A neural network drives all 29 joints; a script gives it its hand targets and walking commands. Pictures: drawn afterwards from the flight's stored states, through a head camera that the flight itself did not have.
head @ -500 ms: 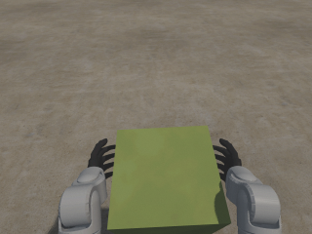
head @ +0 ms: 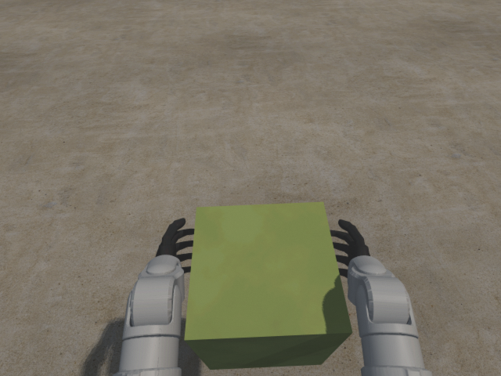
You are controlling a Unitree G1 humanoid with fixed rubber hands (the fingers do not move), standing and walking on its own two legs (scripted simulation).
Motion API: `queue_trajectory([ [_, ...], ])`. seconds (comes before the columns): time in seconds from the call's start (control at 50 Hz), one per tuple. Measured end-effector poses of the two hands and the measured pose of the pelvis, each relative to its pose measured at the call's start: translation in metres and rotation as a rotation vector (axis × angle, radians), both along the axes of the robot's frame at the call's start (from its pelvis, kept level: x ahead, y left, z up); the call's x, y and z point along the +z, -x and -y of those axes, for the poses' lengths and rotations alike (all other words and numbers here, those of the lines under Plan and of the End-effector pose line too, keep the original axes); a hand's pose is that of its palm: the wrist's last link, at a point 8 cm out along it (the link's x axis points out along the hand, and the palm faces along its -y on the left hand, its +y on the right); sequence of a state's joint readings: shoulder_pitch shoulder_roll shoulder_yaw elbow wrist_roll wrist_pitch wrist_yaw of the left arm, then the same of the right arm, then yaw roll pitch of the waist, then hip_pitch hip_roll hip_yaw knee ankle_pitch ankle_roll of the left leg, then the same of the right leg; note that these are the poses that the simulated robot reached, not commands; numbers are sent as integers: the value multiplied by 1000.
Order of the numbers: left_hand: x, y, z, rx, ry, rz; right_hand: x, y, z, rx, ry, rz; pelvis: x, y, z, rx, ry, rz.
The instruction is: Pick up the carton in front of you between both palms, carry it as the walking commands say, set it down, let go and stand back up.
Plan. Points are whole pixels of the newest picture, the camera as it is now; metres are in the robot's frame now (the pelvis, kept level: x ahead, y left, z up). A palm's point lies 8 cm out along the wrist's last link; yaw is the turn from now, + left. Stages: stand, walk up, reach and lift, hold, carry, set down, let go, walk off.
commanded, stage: carry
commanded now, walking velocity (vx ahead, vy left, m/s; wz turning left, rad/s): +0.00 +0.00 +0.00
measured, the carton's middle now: (263, 291) +0.28 +0.00 -0.04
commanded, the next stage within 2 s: none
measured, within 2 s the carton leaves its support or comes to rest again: neither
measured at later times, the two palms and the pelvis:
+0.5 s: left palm (173, 255) +0.30 +0.14 +0.05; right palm (354, 260) +0.29 -0.15 +0.03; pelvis +0.00 +0.00 +0.00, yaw +0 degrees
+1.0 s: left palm (178, 256) +0.30 +0.13 +0.05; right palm (361, 262) +0.29 -0.16 +0.03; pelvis -0.01 -0.01 +0.00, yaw +0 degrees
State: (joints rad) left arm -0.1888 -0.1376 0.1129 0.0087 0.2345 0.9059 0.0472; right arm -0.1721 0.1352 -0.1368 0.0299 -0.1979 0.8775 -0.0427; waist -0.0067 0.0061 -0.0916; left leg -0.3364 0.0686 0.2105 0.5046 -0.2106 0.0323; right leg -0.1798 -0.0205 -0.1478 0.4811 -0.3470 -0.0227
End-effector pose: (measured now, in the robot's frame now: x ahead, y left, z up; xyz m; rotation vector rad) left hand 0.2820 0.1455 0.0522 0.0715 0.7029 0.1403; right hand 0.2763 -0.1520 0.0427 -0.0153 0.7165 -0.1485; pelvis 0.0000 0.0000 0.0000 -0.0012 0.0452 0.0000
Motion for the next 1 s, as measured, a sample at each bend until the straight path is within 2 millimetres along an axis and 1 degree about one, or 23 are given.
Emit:
queue_trajectory([
  [0.08, -11, -6, 0, -2, -1, 0, -10, -6, 0, 14, 23, -1, 0, 2, 1, 1, -2, -2],
  [0.18, -16, -15, 1, -2, 0, 35, -16, -15, 1, 18, 31, 32, -1, 5, 2, -1, -2, -7],
  [0.32, -10, -20, 4, -3, 10, 84, -11, -17, 3, 7, 28, 70, -2, 4, 4, 3, 2, -4],
  [0.44, -9, -20, 4, -5, 3, 63, -12, -16, 4, 10, 30, 39, -2, 2, 4, 5, -2, -6],
  [0.58, -3, -19, 4, 1, 0, 85, -9, -16, 1, 24, 7, 59, -3, 2, 5, 4, -5, -1],
  [0.7, -8, -15, 4, 5, 3, 64, -11, -14, 2, 33, 23, 36, -2, 4, 8, 9, 0, 4],
  [0.92, -6, -14, 10, -1, 1, 66, -10, -11, 8, 22, 17, 36, -1, 6, 11, 1, -7, 4],
  [1.0, -2, -16, 12, -2, 1, 78, -10, -10, 10, 19, 12, 45, -2, 5, 12, 4, -7, 9],
])
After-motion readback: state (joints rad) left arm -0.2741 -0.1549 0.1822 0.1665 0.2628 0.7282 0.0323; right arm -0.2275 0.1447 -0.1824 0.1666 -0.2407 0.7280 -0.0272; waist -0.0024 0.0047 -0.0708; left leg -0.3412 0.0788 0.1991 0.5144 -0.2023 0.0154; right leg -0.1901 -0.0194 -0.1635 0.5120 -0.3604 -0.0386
